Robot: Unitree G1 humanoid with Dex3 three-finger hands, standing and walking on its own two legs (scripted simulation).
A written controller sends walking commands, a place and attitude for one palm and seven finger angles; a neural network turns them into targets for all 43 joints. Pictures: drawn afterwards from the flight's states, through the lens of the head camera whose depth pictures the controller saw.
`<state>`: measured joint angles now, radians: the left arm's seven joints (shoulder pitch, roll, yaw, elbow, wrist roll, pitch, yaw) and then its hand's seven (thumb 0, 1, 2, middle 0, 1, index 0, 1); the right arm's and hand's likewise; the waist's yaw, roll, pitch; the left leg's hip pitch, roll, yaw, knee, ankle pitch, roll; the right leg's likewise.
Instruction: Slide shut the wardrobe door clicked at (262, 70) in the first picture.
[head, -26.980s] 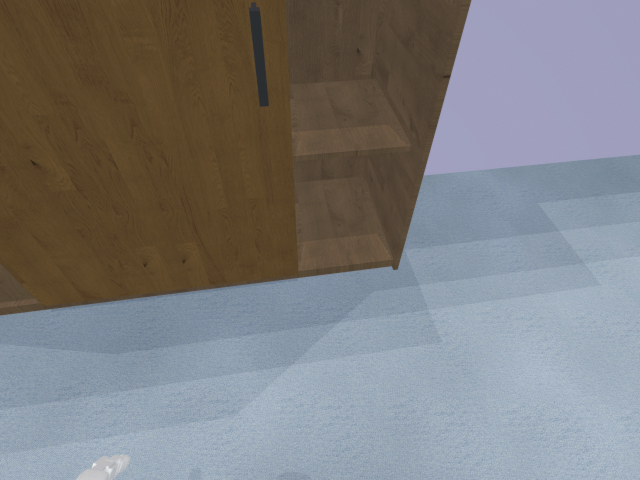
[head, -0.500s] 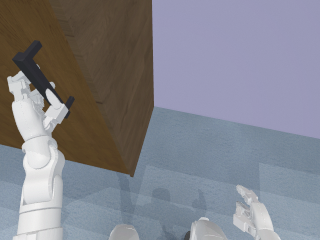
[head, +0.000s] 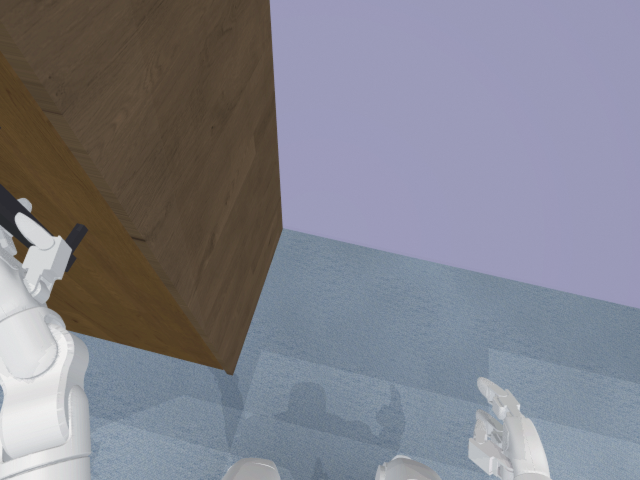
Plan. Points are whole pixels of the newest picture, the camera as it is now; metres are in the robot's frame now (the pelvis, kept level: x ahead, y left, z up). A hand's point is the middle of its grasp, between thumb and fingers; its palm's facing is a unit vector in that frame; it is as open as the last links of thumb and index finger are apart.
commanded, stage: step sideways, sliding the door along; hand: left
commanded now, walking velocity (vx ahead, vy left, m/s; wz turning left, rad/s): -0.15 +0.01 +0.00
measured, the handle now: (28, 204) +0.31 +0.39 +0.11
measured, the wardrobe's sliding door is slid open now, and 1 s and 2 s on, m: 0.00 0.00 0.00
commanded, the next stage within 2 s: stop walking and hold the door there in 0.32 s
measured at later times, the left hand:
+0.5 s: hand (45, 251) +0.26 +0.34 +0.11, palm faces +0.62 -0.77 -0.14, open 7.2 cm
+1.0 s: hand (40, 247) +0.27 +0.35 +0.11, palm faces +0.49 -0.86 -0.16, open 6.9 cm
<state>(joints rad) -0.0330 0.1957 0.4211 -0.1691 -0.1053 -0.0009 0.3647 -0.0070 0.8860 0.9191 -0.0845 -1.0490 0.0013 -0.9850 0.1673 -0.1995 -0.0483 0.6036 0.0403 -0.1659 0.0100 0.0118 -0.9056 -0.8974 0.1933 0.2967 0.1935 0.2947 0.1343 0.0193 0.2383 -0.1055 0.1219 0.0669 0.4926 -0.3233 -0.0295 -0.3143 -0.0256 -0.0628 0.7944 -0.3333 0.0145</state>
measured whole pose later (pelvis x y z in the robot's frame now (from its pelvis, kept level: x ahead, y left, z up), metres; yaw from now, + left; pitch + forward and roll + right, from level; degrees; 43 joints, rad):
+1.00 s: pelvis +0.08 +0.13 -0.02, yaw -1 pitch -5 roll +1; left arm 0.55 0.13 0.18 -0.45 -0.06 -0.09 0.24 -0.03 0.75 0.88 -0.30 -1.31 -0.06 -1.27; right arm 0.21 -0.17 0.02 0.56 0.00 -0.09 -0.01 0.01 -0.90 -0.90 0.20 0.30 0.20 0.30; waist 0.04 0.00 0.03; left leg -0.28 0.06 0.02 0.59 -0.22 -0.03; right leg -0.40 0.01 -0.02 0.97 -0.43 0.02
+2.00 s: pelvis +0.07 +0.19 +0.00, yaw +0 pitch -2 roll +0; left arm 0.51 0.05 -0.03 -0.35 0.00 -0.19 0.24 -0.01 0.76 0.89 -0.37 -1.39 -0.14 -1.37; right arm 0.22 -0.19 0.04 0.60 0.00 -0.11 -0.04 0.01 -0.90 -0.90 0.20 0.30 0.20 0.30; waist 0.07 0.04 -0.03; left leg -0.27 -0.04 0.04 0.42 -0.13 0.06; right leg -0.20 -0.05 0.03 0.45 -0.22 0.04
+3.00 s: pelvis +0.06 +0.15 -0.04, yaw +1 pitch -1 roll -1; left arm 0.33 0.22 0.19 -0.21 -0.16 -0.15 0.12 -0.02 -0.55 0.20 -0.32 -1.20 -0.25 -1.15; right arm 0.25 -0.23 0.03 0.65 -0.01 -0.29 -0.06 0.01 -0.90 -0.90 0.20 0.30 0.20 0.30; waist 0.06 0.02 -0.05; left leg -0.48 -0.01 -0.04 0.78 -0.28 0.01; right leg -0.39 0.00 -0.03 0.78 -0.37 0.00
